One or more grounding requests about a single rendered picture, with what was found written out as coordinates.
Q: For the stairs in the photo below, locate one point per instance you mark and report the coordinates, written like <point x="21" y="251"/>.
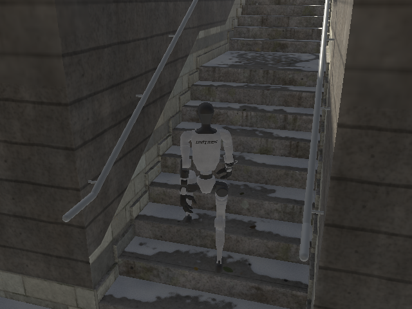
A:
<point x="287" y="26"/>
<point x="169" y="264"/>

